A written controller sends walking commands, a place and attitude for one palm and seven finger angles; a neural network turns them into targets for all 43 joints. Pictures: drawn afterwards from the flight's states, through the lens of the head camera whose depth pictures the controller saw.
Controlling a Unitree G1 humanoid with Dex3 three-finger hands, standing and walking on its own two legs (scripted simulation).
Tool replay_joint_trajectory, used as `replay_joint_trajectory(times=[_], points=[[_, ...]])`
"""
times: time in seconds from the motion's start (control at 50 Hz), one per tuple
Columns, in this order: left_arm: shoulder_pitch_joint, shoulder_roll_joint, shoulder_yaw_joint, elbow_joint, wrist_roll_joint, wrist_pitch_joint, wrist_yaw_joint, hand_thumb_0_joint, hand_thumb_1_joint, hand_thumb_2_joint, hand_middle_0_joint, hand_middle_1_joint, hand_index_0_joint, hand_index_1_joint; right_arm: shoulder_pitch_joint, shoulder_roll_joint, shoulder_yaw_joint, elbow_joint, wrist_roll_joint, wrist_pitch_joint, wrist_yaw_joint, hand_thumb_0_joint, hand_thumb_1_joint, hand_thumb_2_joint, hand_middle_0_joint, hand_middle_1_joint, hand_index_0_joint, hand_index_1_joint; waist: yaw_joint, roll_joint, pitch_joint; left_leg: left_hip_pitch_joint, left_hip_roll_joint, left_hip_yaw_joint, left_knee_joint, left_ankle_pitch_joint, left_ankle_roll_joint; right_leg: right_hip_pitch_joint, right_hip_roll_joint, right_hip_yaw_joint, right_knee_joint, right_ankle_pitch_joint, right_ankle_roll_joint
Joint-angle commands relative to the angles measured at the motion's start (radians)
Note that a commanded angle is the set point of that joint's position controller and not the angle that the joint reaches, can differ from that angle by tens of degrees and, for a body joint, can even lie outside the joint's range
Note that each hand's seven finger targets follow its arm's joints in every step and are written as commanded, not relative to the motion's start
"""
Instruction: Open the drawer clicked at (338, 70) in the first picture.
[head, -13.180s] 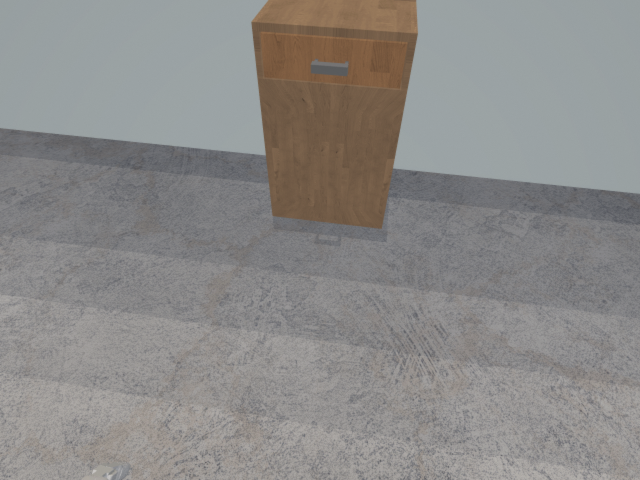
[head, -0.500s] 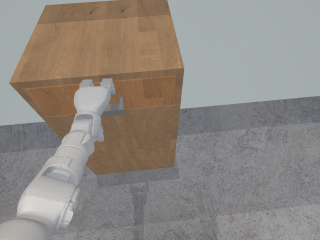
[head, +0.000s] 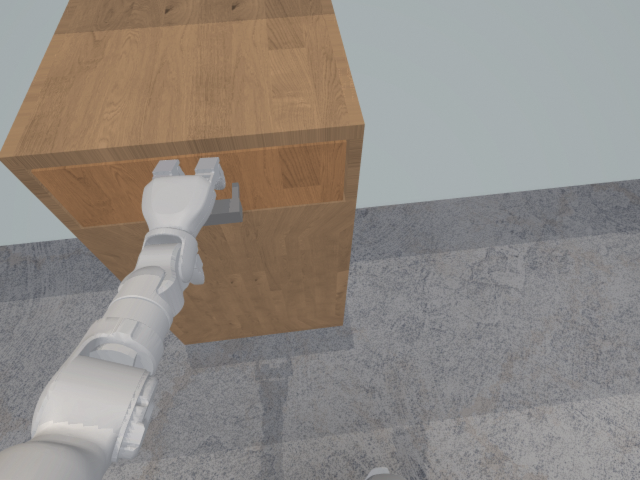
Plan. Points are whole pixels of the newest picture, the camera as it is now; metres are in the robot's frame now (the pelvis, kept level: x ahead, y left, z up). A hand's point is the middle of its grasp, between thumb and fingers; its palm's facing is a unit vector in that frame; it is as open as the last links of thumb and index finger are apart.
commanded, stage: lower the fingers behind the handle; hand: left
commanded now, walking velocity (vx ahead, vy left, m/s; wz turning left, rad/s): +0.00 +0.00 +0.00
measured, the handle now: (204, 202) +0.52 +0.17 -0.02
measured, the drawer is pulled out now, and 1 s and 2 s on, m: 0.00 0.00 0.00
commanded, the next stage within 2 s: close the thumb around the handle in 1.18 s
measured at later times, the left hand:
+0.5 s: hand (198, 230) +0.47 +0.17 -0.02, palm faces -0.01 +0.01 -1.00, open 13.8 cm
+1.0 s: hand (202, 237) +0.47 +0.17 -0.04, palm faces -0.02 -0.02 -1.00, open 13.8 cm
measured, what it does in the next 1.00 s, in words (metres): stands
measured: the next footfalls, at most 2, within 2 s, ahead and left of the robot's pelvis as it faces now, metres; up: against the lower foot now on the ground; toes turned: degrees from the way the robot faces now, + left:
none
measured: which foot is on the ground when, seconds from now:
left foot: down 0.00-1.00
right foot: down 0.00-1.00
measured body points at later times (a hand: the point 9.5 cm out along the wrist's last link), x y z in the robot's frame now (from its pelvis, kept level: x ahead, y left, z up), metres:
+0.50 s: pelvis -0.01 +0.00 -0.01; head +0.10 -0.02 +0.42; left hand +0.46 +0.17 +0.03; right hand +0.01 -0.27 -0.15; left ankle -0.04 +0.09 -0.71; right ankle +0.00 -0.10 -0.71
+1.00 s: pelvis -0.01 +0.00 -0.03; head +0.10 -0.01 +0.41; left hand +0.46 +0.17 +0.02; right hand +0.01 -0.26 -0.16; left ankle -0.04 +0.09 -0.71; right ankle +0.00 -0.10 -0.71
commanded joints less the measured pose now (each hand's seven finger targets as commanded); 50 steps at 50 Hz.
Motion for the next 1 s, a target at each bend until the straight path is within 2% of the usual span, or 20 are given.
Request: replay_joint_trajectory(times=[0.0,0.1,0.16,0.2,0.26,0.32,0.34,0.38,0.46,0.5,0.56,0.66,0.7,0.72,0.74,0.78,0.8,0.82,0.88,0.98], points=[[-0.536,0.178,0.034,-0.149,0.005,0.082,0.122,0.000,-0.500,0.300,-0.300,-1.200,-0.300,-1.200,0.083,-0.128,-0.047,-0.041,-0.011,-0.020,0.010,0.000,-0.900,-0.900,0.200,0.300,0.200,0.300,-0.037,0.011,-0.435,0.181,0.001,-0.041,-0.005,0.482,-0.019,0.203,0.019,-0.007,-0.012,0.354,-0.012],[-0.595,0.088,-0.061,-0.083,-0.056,0.158,0.057,0.000,-0.500,0.300,-0.300,-1.200,-0.300,-1.200,0.101,-0.143,-0.051,-0.028,0.004,-0.008,0.009,0.000,-0.900,-0.900,0.200,0.300,0.200,0.300,-0.080,-0.040,-0.455,0.223,0.004,-0.050,-0.020,0.438,-0.011,0.209,0.020,-0.002,-0.047,0.336,-0.001],[-0.555,0.120,-0.042,-0.079,-0.071,0.125,0.000,0.000,-0.500,0.300,-0.300,-1.200,-0.300,-1.200,0.112,-0.145,-0.046,-0.032,0.006,-0.005,-0.006,0.000,-0.900,-0.900,0.200,0.300,0.200,0.300,-0.064,-0.044,-0.473,0.220,0.000,-0.048,-0.020,0.434,-0.004,0.241,0.018,0.008,-0.046,0.355,0.002],[-0.552,0.149,-0.019,-0.069,-0.059,0.087,-0.013,0.000,-0.500,0.300,-0.300,-1.200,-0.300,-1.200,0.118,-0.146,-0.040,-0.030,0.003,-0.008,-0.014,0.000,-0.900,-0.900,0.200,0.300,0.200,0.300,-0.061,-0.048,-0.429,0.176,-0.002,-0.053,-0.015,0.418,-0.001,0.226,0.016,0.009,-0.037,0.350,-0.002],[-0.501,0.201,0.024,-0.041,-0.029,0.052,0.013,0.000,-0.500,0.300,-0.300,-1.200,-0.300,-1.200,0.112,-0.145,-0.027,-0.034,-0.002,-0.018,-0.018,0.000,-0.900,-0.900,0.200,0.300,0.200,0.300,-0.049,-0.066,-0.352,0.077,-0.004,-0.043,-0.006,0.352,0.002,0.200,0.012,0.016,-0.019,0.318,-0.004],[-0.416,0.259,0.093,-0.032,-0.014,0.052,0.064,0.000,-0.500,0.300,-0.300,-1.200,-0.300,-1.200,0.105,-0.140,-0.023,-0.048,-0.012,-0.021,-0.009,0.000,-0.900,-0.900,0.200,0.300,0.200,0.300,0.000,-0.036,-0.402,0.026,-0.011,-0.030,0.014,0.371,-0.002,0.234,0.010,0.019,0.021,0.348,-0.010],[-0.431,0.237,0.075,-0.032,-0.009,0.062,0.080,0.000,-0.500,0.300,-0.300,-1.200,-0.300,-1.200,0.099,-0.138,-0.024,-0.049,-0.014,-0.024,-0.005,0.000,-0.900,-0.900,0.200,0.300,0.200,0.300,-0.015,-0.031,-0.381,0.015,-0.007,-0.024,0.022,0.364,-0.003,0.208,0.011,0.016,0.023,0.348,-0.009],[-0.425,0.245,0.079,-0.021,0.001,0.093,0.109,0.000,-0.500,0.300,-0.300,-1.200,-0.300,-1.200,0.100,-0.141,-0.026,-0.050,-0.013,-0.028,0.003,0.000,-0.900,-0.900,0.200,0.300,0.200,0.300,-0.014,-0.041,-0.388,-0.007,-0.007,-0.017,0.031,0.349,-0.005,0.206,0.012,0.017,0.029,0.338,-0.007],[-0.489,0.237,0.063,-0.042,-0.011,0.134,0.113,0.000,-0.500,0.300,-0.300,-1.200,-0.300,-1.200,0.115,-0.145,-0.036,-0.048,-0.008,-0.031,0.007,0.000,-0.900,-0.900,0.200,0.300,0.200,0.300,-0.041,-0.049,-0.471,0.016,-0.006,-0.019,0.048,0.358,-0.002,0.226,0.012,0.021,0.034,0.363,0.002],[-0.554,0.190,0.027,-0.092,-0.031,0.115,0.091,0.000,-0.500,0.300,-0.300,-1.200,-0.300,-1.200,0.125,-0.141,-0.047,-0.043,-0.008,-0.036,0.004,0.000,-0.900,-0.900,0.200,0.300,0.200,0.300,-0.069,-0.035,-0.522,0.065,-0.003,-0.027,0.065,0.382,0.001,0.217,0.011,0.023,0.033,0.380,0.005],[-0.495,0.255,0.072,-0.016,-0.047,0.122,0.078,0.000,-0.500,0.300,-0.300,-1.200,-0.300,-1.200,0.133,-0.151,-0.035,-0.020,-0.008,-0.026,-0.003,0.000,-0.900,-0.900,0.200,0.300,0.200,0.300,-0.057,-0.053,-0.486,0.026,-0.007,-0.027,0.061,0.362,0.002,0.225,0.010,0.024,0.038,0.375,0.008],[-0.442,0.245,0.059,0.015,-0.021,0.106,0.063,0.000,-0.500,0.300,-0.300,-1.200,-0.300,-1.200,0.130,-0.150,-0.029,-0.021,-0.008,-0.031,-0.003,0.000,-0.900,-0.900,0.200,0.300,0.200,0.300,-0.043,-0.030,-0.429,-0.018,-0.007,-0.026,0.077,0.335,0.002,0.171,0.010,0.022,0.054,0.341,0.001],[-0.450,0.217,0.044,0.007,-0.019,0.095,0.063,0.000,-0.500,0.300,-0.300,-1.200,-0.300,-1.200,0.129,-0.148,-0.031,-0.029,-0.011,-0.035,-0.003,0.000,-0.900,-0.900,0.200,0.300,0.200,0.300,-0.053,-0.018,-0.419,-0.009,-0.004,-0.032,0.088,0.353,0.001,0.138,0.013,0.017,0.062,0.340,-0.002],[-0.474,0.200,0.028,-0.010,-0.018,0.084,0.066,0.000,-0.500,0.300,-0.300,-1.200,-0.300,-1.200,0.137,-0.147,-0.034,-0.032,-0.011,-0.040,-0.002,0.000,-0.900,-0.900,0.200,0.300,0.200,0.300,-0.064,-0.023,-0.425,-0.003,0.000,-0.036,0.093,0.346,0.001,0.120,0.013,0.014,0.066,0.325,0.001],[-0.452,0.220,0.053,-0.018,-0.020,0.077,0.070,0.000,-0.500,0.300,-0.300,-1.200,-0.300,-1.200,0.139,-0.147,-0.035,-0.029,-0.013,-0.043,0.001,0.000,-0.900,-0.900,0.200,0.300,0.200,0.300,-0.048,-0.006,-0.448,-0.001,-0.001,-0.033,0.102,0.364,0.000,0.126,0.014,0.016,0.078,0.340,-0.002],[-0.420,0.232,0.072,-0.016,-0.029,0.074,0.072,0.000,-0.500,0.300,-0.300,-1.200,-0.300,-1.200,0.137,-0.148,-0.035,-0.035,-0.015,-0.040,0.002,0.000,-0.900,-0.900,0.200,0.300,0.200,0.300,-0.043,-0.036,-0.461,-0.016,-0.002,-0.030,0.112,0.367,0.001,0.143,0.013,0.018,0.084,0.357,0.001],[-0.452,0.249,0.085,-0.055,-0.028,0.064,0.076,0.000,-0.500,0.300,-0.300,-1.200,-0.300,-1.200,0.136,-0.148,-0.036,-0.039,-0.017,-0.042,0.002,0.000,-0.900,-0.900,0.200,0.300,0.200,0.300,-0.041,-0.014,-0.486,-0.006,-0.001,-0.038,0.114,0.384,-0.001,0.147,0.012,0.019,0.094,0.364,-0.001],[-0.450,0.227,0.069,-0.057,-0.026,0.062,0.082,0.000,-0.500,0.300,-0.300,-1.200,-0.300,-1.200,0.140,-0.146,-0.039,-0.040,-0.018,-0.042,0.004,0.000,-0.900,-0.900,0.200,0.300,0.200,0.300,-0.046,-0.018,-0.497,0.005,0.001,-0.040,0.115,0.376,-0.001,0.139,0.014,0.016,0.092,0.351,0.001],[-0.481,0.218,0.055,-0.055,-0.011,0.071,0.102,0.000,-0.500,0.300,-0.300,-1.200,-0.300,-1.200,0.137,-0.145,-0.040,-0.032,-0.016,-0.041,0.006,0.000,-0.900,-0.900,0.200,0.300,0.200,0.300,-0.058,-0.018,-0.465,-0.004,0.002,-0.042,0.117,0.352,-0.002,0.107,0.016,0.011,0.089,0.318,0.001],[-0.521,0.249,0.072,-0.045,-0.015,0.100,0.120,0.000,-0.500,0.300,-0.300,-1.200,-0.300,-1.200,0.137,-0.149,-0.038,-0.023,-0.016,-0.040,0.005,0.000,-0.900,-0.900,0.200,0.300,0.200,0.300,-0.064,-0.009,-0.485,-0.002,0.000,-0.044,0.118,0.344,-0.002,0.108,0.015,0.012,0.089,0.306,0.001]])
